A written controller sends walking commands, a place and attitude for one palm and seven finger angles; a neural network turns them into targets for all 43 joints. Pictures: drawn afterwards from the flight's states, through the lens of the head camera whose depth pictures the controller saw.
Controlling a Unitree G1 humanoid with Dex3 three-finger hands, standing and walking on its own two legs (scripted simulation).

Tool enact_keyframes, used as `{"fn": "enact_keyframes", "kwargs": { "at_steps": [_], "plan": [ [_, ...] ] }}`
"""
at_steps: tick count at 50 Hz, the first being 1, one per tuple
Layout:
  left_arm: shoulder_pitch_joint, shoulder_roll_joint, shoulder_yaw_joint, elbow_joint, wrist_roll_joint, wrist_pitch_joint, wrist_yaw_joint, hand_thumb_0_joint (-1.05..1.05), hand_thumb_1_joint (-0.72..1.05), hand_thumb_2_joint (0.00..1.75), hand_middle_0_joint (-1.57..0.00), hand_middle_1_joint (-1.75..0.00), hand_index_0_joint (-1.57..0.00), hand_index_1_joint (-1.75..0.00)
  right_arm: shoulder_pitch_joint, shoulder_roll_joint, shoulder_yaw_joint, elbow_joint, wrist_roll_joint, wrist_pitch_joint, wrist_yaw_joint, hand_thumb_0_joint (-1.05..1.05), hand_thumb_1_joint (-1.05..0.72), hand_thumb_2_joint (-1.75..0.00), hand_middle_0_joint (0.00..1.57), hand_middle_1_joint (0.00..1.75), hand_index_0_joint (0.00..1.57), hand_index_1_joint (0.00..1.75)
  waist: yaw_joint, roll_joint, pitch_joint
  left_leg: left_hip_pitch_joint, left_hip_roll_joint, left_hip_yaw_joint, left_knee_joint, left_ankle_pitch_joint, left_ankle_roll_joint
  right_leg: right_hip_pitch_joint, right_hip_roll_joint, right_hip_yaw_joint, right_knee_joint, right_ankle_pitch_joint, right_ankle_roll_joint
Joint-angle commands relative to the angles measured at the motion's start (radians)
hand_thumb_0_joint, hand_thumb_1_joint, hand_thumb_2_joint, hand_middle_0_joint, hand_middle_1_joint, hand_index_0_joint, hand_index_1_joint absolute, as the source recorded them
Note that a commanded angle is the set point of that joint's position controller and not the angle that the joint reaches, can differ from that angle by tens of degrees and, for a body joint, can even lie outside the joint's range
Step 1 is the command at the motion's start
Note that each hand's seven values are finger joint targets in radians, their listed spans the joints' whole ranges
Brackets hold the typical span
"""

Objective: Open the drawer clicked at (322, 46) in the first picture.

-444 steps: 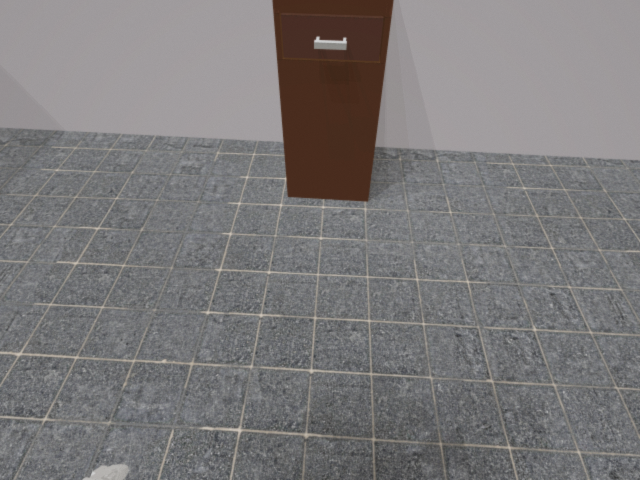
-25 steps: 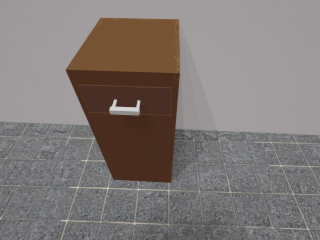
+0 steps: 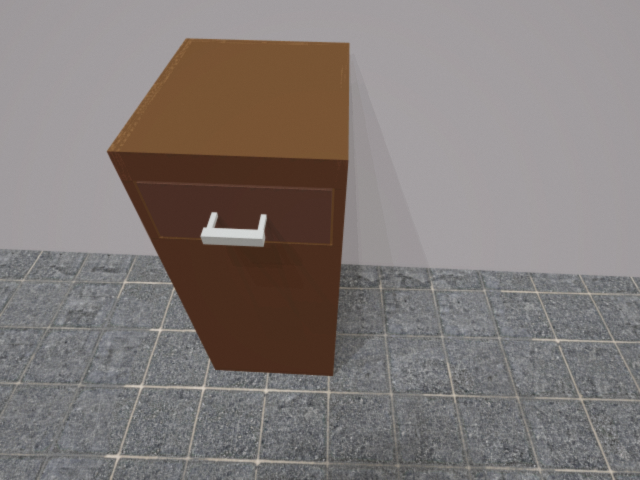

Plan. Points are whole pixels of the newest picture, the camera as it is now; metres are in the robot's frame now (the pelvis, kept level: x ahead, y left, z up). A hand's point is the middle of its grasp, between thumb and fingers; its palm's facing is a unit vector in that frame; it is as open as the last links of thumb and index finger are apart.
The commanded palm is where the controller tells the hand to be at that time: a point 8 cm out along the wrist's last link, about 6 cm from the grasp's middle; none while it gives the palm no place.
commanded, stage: raise the hand with hooked fingers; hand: left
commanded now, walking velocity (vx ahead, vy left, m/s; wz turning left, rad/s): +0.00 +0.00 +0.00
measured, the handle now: (235, 228) +0.52 +0.19 -0.03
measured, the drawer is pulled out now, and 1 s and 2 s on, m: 0.00 0.00 0.00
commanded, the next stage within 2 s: move the hooked fingers above the handle in 1.96 s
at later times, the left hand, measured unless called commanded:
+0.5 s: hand out of the picture +0.13 +0.19 -0.07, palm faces -0.07 -0.10 -0.99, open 8.7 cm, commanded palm +0.14 +0.21 -0.01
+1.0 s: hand (152, 398) +0.21 +0.22 +0.00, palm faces +0.04 -0.08 -1.00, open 11.7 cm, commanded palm +0.19 +0.22 +0.06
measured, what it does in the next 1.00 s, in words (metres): stands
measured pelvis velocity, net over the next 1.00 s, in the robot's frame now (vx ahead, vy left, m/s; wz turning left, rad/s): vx -0.04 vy -0.01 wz -0.03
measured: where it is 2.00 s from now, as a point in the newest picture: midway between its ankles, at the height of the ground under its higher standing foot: outside the picture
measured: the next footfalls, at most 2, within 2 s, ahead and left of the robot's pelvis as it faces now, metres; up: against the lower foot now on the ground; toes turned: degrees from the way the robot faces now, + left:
none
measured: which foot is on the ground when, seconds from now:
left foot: down 0.00-1.00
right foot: down 0.00-1.00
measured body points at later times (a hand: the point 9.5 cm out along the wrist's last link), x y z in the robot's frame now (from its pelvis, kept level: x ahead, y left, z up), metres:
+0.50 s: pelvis -0.04 -0.04 -0.05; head +0.01 -0.06 +0.40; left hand +0.13 +0.19 -0.01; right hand +0.23 -0.27 -0.10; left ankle -0.04 +0.11 -0.74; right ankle -0.03 -0.12 -0.74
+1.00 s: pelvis -0.04 -0.01 -0.02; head -0.01 -0.05 +0.42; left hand +0.20 +0.22 +0.06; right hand +0.10 -0.26 -0.15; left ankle -0.04 +0.12 -0.74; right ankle -0.03 -0.12 -0.74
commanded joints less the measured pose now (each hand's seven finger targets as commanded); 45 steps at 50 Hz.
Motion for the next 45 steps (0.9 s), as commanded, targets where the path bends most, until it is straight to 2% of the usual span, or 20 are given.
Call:
{"fn": "enact_keyframes", "kwargs": {
  "at_steps": [1,2,3,4,5,6,7,8,9,10,12,13,16,21,25,27,31,36,40,45],
  "plan": [
    [0.066,0.092,0.013,-0.026,-0.001,-0.014,0.001,0.00,0.90,0.90,-0.20,-0.30,-0.20,-0.30,0.078,-0.087,-0.017,-0.016,0.004,-0.015,-0.010,0.00,-0.90,-0.90,0.20,0.30,0.20,0.30,-0.004,-0.007,0.013,-0.012,0.106,-0.083,-0.070,0.338,0.033,0.009,-0.073,0.055,-0.052,0.328,-0.042],
    [0.066,0.092,0.013,-0.025,-0.001,-0.014,0.001,0.00,0.90,0.90,-0.20,-0.30,-0.20,-0.30,0.071,-0.092,-0.017,-0.016,0.004,-0.014,-0.010,0.00,-0.90,-0.90,0.20,0.30,0.20,0.30,-0.001,-0.007,0.018,-0.010,0.106,-0.082,-0.068,0.342,0.033,0.005,-0.075,0.057,-0.053,0.335,-0.042],
    [0.138,0.134,0.024,0.007,0.008,-0.030,0.045,0.00,0.90,0.90,-0.20,-0.30,-0.20,-0.30,-0.032,-0.140,-0.035,-0.096,0.017,-0.012,0.000,0.00,-0.90,-0.90,0.20,0.30,0.20,0.30,0.031,-0.103,0.061,-0.116,0.117,-0.050,0.149,0.451,-0.011,0.001,-0.135,0.110,-0.078,0.765,-0.014],
    [-0.641,0.432,-0.005,-1.533,0.162,-0.190,0.053,0.00,0.88,0.89,-0.20,-0.32,-0.20,-0.32,-0.020,-0.283,-0.038,-0.430,0.063,-0.172,-0.039,0.00,-0.90,-0.90,0.20,0.30,0.20,0.30,-0.052,0.217,-0.442,0.165,0.007,-0.051,-0.014,0.652,0.034,0.068,-0.022,0.124,0.048,0.726,-0.059],
    [-0.172,0.370,0.049,-1.227,0.183,-0.099,0.135,0.00,0.85,0.88,-0.20,-0.33,-0.20,-0.33,-0.054,-0.204,-0.049,-0.372,0.033,-0.276,-0.079,0.00,-0.90,-0.90,0.20,0.30,0.20,0.30,0.023,0.400,-0.413,0.297,0.064,-0.089,-0.051,0.865,0.022,-0.078,0.015,0.004,0.130,0.279,-0.061],
    [0.078,0.153,-0.062,-1.108,0.181,0.061,0.190,0.00,0.83,0.87,-0.21,-0.34,-0.21,-0.34,-0.081,-0.161,-0.065,-0.360,0.064,-0.304,-0.079,0.00,-0.90,-0.90,0.20,0.30,0.20,0.30,-0.015,0.290,-0.249,0.174,0.080,-0.099,-0.093,0.832,-0.017,-0.201,0.032,-0.071,0.186,0.015,-0.033],
    [0.064,0.058,-0.138,-1.105,0.244,0.077,0.190,0.00,0.81,0.86,-0.21,-0.36,-0.21,-0.36,-0.085,-0.167,-0.057,-0.356,0.055,-0.314,-0.073,0.00,-0.90,-0.90,0.20,0.30,0.20,0.30,-0.031,0.185,-0.121,0.097,0.072,-0.090,-0.068,0.761,-0.008,-0.244,0.032,-0.074,0.157,0.024,-0.026],
    [0.001,0.158,-0.093,-1.157,0.344,0.068,0.212,0.00,0.78,0.85,-0.21,-0.37,-0.21,-0.37,-0.137,-0.202,-0.070,-0.413,0.029,-0.308,-0.059,0.00,-0.90,-0.90,0.20,0.30,0.20,0.30,-0.022,0.113,-0.042,-0.012,0.057,-0.104,-0.005,0.617,0.000,-0.264,0.023,-0.053,0.089,0.076,-0.037],
    [0.065,0.219,-0.043,-1.148,0.461,0.064,0.230,0.00,0.76,0.84,-0.21,-0.39,-0.21,-0.39,-0.134,-0.227,-0.081,-0.448,0.000,-0.277,-0.047,0.00,-0.90,-0.90,0.20,0.30,0.20,0.30,-0.011,-0.002,-0.125,-0.080,0.034,-0.087,0.068,0.533,0.006,-0.232,0.022,-0.028,0.040,0.201,-0.048],
    [0.193,0.201,-0.053,-1.095,0.559,0.068,0.246,0.00,0.74,0.83,-0.21,-0.40,-0.21,-0.40,-0.151,-0.220,-0.084,-0.497,-0.021,-0.242,-0.036,0.00,-0.90,-0.90,0.20,0.30,0.20,0.30,0.014,-0.119,-0.156,-0.147,0.007,-0.076,0.116,0.461,0.011,-0.213,0.026,0.010,0.052,0.279,-0.053],
    [0.390,0.174,-0.057,-1.024,0.756,0.068,0.281,0.00,0.69,0.81,-0.22,-0.43,-0.22,-0.43,-0.172,-0.209,-0.099,-0.561,-0.032,-0.158,0.006,0.00,-0.90,-0.90,0.20,0.30,0.20,0.30,0.077,-0.225,-0.218,-0.265,-0.009,-0.059,0.144,0.446,-0.005,-0.179,0.038,0.027,0.135,0.349,-0.060],
    [0.406,0.131,-0.101,-0.995,0.830,0.057,0.294,0.00,0.67,0.80,-0.22,-0.45,-0.22,-0.45,-0.207,-0.212,-0.105,-0.592,-0.038,-0.113,0.025,0.00,-0.90,-0.90,0.20,0.30,0.20,0.30,0.079,-0.279,-0.131,-0.352,-0.017,-0.049,0.153,0.338,-0.010,-0.232,0.043,0.050,0.140,0.303,-0.062],
    [0.457,0.210,-0.032,-1.095,0.972,-0.042,0.337,0.00,0.60,0.77,-0.22,-0.50,-0.22,-0.50,-0.281,-0.195,-0.101,-0.676,-0.034,-0.041,0.074,0.00,-0.90,-0.90,0.20,0.30,0.20,0.30,0.144,-0.215,-0.196,-0.445,-0.045,-0.021,0.210,0.234,-0.012,-0.199,0.030,0.132,0.187,0.339,-0.074],
    [0.165,0.384,0.130,-1.284,1.131,-0.138,0.472,0.00,0.48,0.72,-0.23,-0.57,-0.23,-0.57,-0.291,-0.172,-0.088,-0.738,-0.064,0.027,0.074,0.00,-0.90,-0.90,0.20,0.30,0.20,0.30,0.125,-0.085,-0.317,-0.483,-0.083,-0.033,0.351,0.130,0.006,-0.336,0.024,0.203,0.261,0.177,-0.071],
    [-0.100,0.403,0.156,-1.388,1.109,-0.165,0.563,0.00,0.39,0.68,-0.24,-0.63,-0.24,-0.63,-0.297,-0.160,-0.096,-0.755,-0.072,0.048,0.048,0.00,-0.90,-0.90,0.20,0.30,0.20,0.30,0.059,0.022,-0.419,-0.415,-0.087,-0.054,0.475,0.064,0.020,-0.479,0.009,0.240,0.273,0.042,-0.068],
    [-0.160,0.388,0.124,-1.387,1.085,-0.150,0.572,0.00,0.34,0.66,-0.24,-0.66,-0.24,-0.66,-0.296,-0.163,-0.097,-0.749,-0.073,0.048,0.037,0.00,-0.90,-0.90,0.20,0.30,0.20,0.30,0.021,-0.011,-0.413,-0.424,-0.083,-0.069,0.492,0.028,0.025,-0.502,0.016,0.226,0.268,0.005,-0.059],
    [-0.171,0.366,0.051,-1.317,1.038,-0.029,0.504,0.00,0.25,0.62,-0.25,-0.72,-0.25,-0.72,-0.329,-0.167,-0.073,-0.744,-0.053,0.056,0.018,0.00,-0.90,-0.90,0.20,0.30,0.20,0.30,0.008,-0.006,-0.375,-0.441,-0.073,-0.059,0.414,0.019,0.032,-0.376,0.020,0.179,0.215,0.054,-0.046],
    [-0.110,0.415,0.059,-1.249,0.989,0.082,0.345,0.00,0.13,0.57,-0.25,-0.80,-0.25,-0.80,-0.333,-0.167,-0.037,-0.733,-0.031,0.064,-0.018,0.00,-0.90,-0.90,0.20,0.30,0.20,0.30,0.053,-0.102,-0.319,-0.427,-0.059,-0.047,0.268,0.032,0.029,-0.176,0.002,0.171,0.113,0.087,-0.027],
    [-0.063,0.413,0.080,-1.248,0.984,0.031,0.287,0.00,0.04,0.53,-0.26,-0.86,-0.26,-0.86,-0.301,-0.164,-0.037,-0.713,-0.032,0.054,-0.019,0.00,-0.90,-0.90,0.20,0.30,0.20,0.30,0.083,-0.066,-0.273,-0.373,-0.050,-0.050,0.192,0.078,0.021,-0.136,0.003,0.114,0.100,0.126,-0.029],
    [-0.084,0.406,0.114,-1.290,0.992,-0.040,0.335,0.00,-0.08,0.48,-0.27,-0.93,-0.27,-0.93,-0.270,-0.173,-0.065,-0.706,-0.036,0.039,0.000,0.00,-0.90,-0.90,0.20,0.30,0.20,0.30,0.080,-0.006,-0.285,-0.305,-0.049,-0.050,0.165,0.126,0.017,-0.156,0.016,0.069,0.110,0.145,-0.044]
  ]
}}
